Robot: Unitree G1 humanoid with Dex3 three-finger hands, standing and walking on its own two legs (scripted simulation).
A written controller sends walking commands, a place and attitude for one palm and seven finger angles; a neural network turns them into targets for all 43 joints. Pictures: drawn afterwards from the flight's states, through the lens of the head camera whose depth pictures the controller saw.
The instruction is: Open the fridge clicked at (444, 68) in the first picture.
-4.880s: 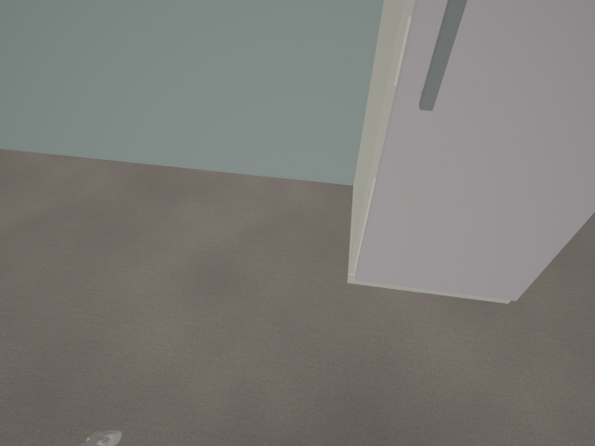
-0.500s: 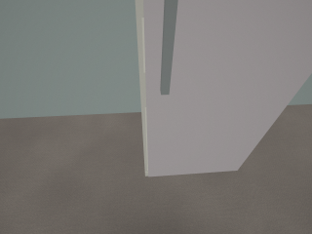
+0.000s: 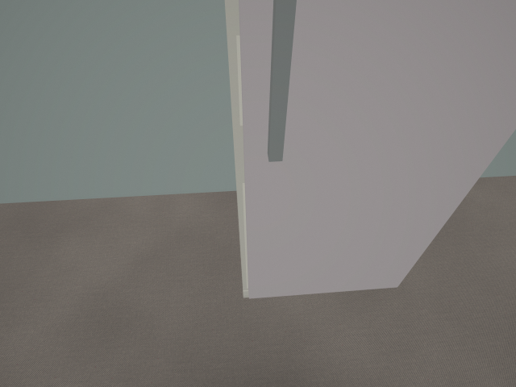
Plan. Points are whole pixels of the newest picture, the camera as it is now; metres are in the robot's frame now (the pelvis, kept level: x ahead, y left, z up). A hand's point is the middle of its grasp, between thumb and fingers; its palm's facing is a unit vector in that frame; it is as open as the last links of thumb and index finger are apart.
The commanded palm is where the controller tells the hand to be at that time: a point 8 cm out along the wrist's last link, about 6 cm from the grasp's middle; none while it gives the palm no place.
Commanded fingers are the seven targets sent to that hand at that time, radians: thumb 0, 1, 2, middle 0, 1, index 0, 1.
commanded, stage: look again from close up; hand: left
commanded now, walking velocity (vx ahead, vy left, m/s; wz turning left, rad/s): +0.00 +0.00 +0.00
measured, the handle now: (277, 71) +0.53 +0.00 +0.24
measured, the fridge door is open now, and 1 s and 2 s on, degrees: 0 0 0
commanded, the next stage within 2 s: shuffle to correct the standing spot in 0.28 s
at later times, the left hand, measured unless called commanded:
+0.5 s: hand out of the picture +0.01 +0.16 -0.18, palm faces +0.02 -0.98 -0.18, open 7.4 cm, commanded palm none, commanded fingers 0.00 0.90 0.90 -0.20 -0.30 -0.20 -0.30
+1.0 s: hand out of the picture -0.02 +0.07 -0.19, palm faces +0.16 -0.98 -0.11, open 7.4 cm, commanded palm none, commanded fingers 0.00 0.90 0.90 -0.20 -0.30 -0.20 -0.30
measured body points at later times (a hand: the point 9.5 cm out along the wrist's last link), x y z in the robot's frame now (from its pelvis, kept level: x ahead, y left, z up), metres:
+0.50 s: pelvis +0.02 -0.01 +0.00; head +0.03 +0.00 +0.45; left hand +0.01 +0.21 -0.16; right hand +0.03 -0.23 -0.16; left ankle +0.00 +0.09 -0.74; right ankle -0.02 -0.10 -0.74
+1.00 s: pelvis +0.09 -0.06 -0.02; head +0.12 -0.03 +0.43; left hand -0.03 +0.13 -0.18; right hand +0.16 -0.28 -0.17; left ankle +0.09 +0.03 -0.74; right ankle -0.02 -0.10 -0.74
